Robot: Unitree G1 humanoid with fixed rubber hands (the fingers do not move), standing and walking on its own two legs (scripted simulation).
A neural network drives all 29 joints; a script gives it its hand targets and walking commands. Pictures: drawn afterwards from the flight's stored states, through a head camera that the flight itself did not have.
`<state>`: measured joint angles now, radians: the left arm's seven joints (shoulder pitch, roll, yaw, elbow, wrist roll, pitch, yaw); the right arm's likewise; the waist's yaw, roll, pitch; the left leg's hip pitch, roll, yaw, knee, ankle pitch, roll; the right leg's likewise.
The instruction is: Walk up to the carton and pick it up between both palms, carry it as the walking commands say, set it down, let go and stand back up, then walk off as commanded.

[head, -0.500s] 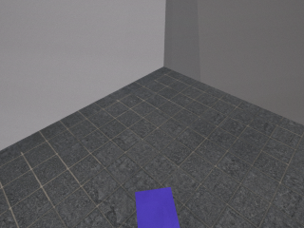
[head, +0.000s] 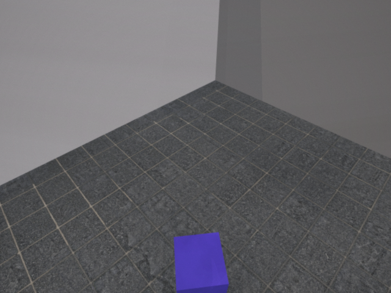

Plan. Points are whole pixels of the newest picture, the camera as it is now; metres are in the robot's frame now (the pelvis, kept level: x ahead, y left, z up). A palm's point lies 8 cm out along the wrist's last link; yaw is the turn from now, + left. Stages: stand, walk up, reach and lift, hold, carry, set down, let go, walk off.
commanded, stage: stand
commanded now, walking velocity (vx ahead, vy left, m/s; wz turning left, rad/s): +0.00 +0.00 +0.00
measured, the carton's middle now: (199, 270) +0.42 +0.02 -0.64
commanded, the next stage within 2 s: walk off in 0.60 s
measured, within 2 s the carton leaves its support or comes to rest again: neither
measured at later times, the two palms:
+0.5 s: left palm out of the picture -0.06 +0.19 -0.15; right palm out of the picture -0.04 -0.23 -0.14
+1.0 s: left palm out of the picture -0.06 +0.21 -0.14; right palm out of the picture -0.03 -0.24 -0.14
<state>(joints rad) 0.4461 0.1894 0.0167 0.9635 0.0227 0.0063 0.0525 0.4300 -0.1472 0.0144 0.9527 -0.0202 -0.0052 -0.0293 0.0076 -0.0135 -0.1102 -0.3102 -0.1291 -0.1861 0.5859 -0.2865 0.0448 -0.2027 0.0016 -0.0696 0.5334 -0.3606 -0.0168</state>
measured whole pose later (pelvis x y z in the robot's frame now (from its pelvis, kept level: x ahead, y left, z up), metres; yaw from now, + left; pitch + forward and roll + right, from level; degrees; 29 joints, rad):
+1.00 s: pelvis -0.02 -0.01 +0.00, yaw +7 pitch +0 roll -2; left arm 0.33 0.15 0.03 1.06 0.03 0.00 0.07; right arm 0.38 -0.15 -0.03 1.10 -0.05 0.07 -0.05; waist 0.03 0.01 -0.02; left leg -0.51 0.02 -0.03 1.09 -0.42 -0.06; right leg -0.16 -0.01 -0.20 0.50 -0.34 -0.04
